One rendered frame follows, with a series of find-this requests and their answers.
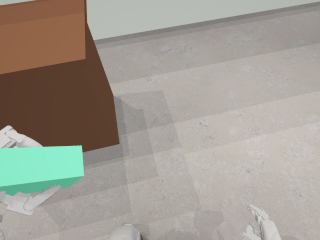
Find left robot thigh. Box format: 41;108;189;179
107;225;141;240

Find sponge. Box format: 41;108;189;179
0;145;84;196

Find right robot hand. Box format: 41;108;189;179
243;204;282;240

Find left robot hand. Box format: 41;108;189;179
0;125;61;216

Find table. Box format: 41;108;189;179
0;0;120;152

